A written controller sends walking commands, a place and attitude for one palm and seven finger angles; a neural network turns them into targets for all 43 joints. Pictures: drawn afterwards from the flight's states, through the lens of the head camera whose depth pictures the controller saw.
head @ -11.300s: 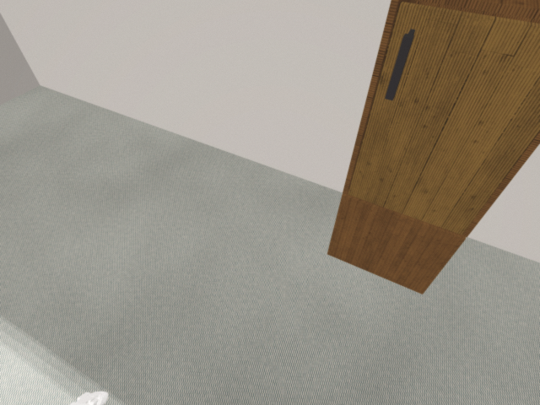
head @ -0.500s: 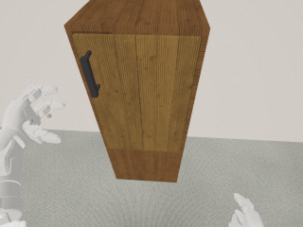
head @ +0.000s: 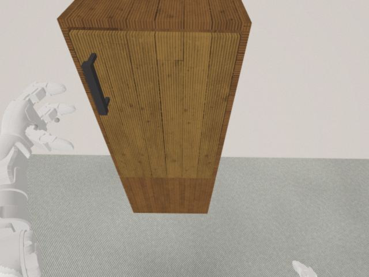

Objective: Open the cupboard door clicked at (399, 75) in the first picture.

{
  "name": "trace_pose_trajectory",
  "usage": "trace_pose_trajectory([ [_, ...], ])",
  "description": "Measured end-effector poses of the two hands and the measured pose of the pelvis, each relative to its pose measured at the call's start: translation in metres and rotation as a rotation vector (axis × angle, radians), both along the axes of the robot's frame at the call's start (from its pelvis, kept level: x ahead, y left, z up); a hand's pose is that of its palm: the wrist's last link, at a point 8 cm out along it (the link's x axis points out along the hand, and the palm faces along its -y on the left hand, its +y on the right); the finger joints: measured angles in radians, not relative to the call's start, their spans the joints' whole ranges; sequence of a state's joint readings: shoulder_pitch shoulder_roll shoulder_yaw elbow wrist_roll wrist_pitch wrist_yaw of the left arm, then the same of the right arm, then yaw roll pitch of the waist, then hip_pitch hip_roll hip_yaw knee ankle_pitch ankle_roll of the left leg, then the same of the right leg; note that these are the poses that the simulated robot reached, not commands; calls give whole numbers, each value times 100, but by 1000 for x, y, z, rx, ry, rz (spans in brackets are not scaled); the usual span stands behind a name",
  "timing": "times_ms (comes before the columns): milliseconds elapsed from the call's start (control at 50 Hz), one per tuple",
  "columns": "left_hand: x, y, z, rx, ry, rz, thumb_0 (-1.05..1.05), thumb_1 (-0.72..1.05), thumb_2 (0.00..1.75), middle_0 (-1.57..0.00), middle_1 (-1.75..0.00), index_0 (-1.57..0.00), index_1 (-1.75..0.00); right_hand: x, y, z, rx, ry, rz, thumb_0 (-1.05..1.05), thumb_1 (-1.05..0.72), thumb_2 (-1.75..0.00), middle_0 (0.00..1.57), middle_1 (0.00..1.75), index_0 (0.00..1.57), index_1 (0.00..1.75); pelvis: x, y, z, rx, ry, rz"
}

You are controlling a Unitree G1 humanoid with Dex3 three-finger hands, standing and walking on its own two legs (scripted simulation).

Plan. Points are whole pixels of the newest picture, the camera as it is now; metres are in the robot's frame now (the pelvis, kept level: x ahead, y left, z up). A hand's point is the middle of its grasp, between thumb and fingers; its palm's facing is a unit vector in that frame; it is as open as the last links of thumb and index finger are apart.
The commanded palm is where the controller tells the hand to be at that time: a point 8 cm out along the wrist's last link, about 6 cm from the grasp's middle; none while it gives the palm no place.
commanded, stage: move the hooked fingers beside the handle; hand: left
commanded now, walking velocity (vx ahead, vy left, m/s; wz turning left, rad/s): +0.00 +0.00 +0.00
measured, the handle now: (98, 85) +0.52 +0.23 +0.14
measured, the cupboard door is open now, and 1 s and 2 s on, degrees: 0 0 0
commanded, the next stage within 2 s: slide the fingers in behind the handle in 1.54 s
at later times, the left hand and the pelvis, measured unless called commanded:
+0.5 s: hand (64, 104) +0.43 +0.28 +0.15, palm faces +0.04 -1.00 +0.01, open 14.0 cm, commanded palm +0.42 +0.34 +0.15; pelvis +0.00 +0.01 -0.01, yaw +0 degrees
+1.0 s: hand (67, 98) +0.47 +0.29 +0.14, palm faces +0.03 -1.00 +0.03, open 14.0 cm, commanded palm +0.44 +0.34 +0.14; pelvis +0.01 +0.01 -0.01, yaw -2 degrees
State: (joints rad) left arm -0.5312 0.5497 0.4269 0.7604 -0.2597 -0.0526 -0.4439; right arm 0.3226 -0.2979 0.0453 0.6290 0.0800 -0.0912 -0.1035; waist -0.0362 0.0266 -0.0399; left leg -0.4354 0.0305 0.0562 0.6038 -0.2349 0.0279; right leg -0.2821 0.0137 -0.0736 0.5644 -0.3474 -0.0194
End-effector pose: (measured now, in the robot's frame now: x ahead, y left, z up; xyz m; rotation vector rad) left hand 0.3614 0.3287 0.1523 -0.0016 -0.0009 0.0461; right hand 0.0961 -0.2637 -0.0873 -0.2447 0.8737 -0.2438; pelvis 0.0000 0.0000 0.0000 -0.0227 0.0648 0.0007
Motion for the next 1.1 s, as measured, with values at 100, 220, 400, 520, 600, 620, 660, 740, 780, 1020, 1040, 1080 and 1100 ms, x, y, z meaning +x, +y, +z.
trace_pose_trajectory([
  [100,10,3,-3,-3,17,5,-1,-50,30,-30,-120,-30,-120,-5,2,-1,-2,22,-10,1,-90,-90,20,30,20,30,1,3,-1,-2,12,-1],
  [220,23,6,-3,-9,5,7,-1,-50,30,-30,-120,-30,-120,-12,2,-3,-13,60,-16,1,-90,-90,20,30,20,30,1,5,-2,-5,27,0],
  [400,40,8,-3,-12,8,-4,-1,-50,30,-30,-120,-30,-120,-28,0,-7,-26,122,-41,1,-90,-90,20,30,20,30,1,8,-4,-9,51,-3],
  [520,53,5,-3,-11,1,-11,-1,-50,30,-30,-120,-30,-120,-42,-2,-10,-35,172,-58,1,-90,-90,20,30,20,30,1,9,-6,-11,67,-3],
  [600,63,4,-5,-15,16,-10,-1,-50,30,-30,-120,-30,-120,-52,-3,-12,-40,204,-75,1,-90,-90,20,30,20,30,1,9,-7,-13,83,-6],
  [620,66,4,-5,-12,19,-10,-1,-50,30,-30,-120,-30,-120,-55,-3,-12,-41,213,-79,1,-90,-90,20,30,20,30,0,10,-7,-14,86,-6],
  [660,71,4,-5,-14,16,-7,-1,-50,30,-30,-120,-30,-120,-61,-4,-12,-43,232,-88,1,-90,-90,20,30,20,30,0,9,-8,-14,95,-8],
  [740,80,5,-3,-13,5,-8,-1,-50,30,-30,-120,-30,-120,-73,-6,-13,-45,269,-110,1,-90,-90,20,30,20,30,2,9,-9,-16,111,-14],
  [780,84,6,-3,-19,8,-9,-1,-50,30,-30,-120,-30,-120,-79,-6,-14,-46,289,-121,1,-90,-90,20,30,20,30,2,9,-10,-17,119,-16],
  [1020,81,11,-12,-24,9,-10,-1,-50,30,-30,-120,-30,-120,-86,-4,-16,-28,330,-148,1,-90,-90,20,30,20,30,9,10,-11,-17,129,-28],
  [1040,80,12,-13,-20,10,-7,-1,-50,30,-30,-120,-30,-120,-84,-4,-16,-27,325,-145,1,-90,-90,20,30,20,30,9,10,-11,-17,129,-27],
  [1080,78,12,-13,-9,6,-4,-1,-50,30,-30,-120,-30,-120,-78,-3,-16,-26,313,-137,1,-90,-90,20,30,20,30,9,10,-11,-19,127,-24],
  [1100,78,11,-12,-6,3,-4,-1,-50,30,-30,-120,-30,-120,-75,-3,-17,-26,308,-131,1,-90,-90,20,30,20,30,9,10,-11,-19,126,-21],
])
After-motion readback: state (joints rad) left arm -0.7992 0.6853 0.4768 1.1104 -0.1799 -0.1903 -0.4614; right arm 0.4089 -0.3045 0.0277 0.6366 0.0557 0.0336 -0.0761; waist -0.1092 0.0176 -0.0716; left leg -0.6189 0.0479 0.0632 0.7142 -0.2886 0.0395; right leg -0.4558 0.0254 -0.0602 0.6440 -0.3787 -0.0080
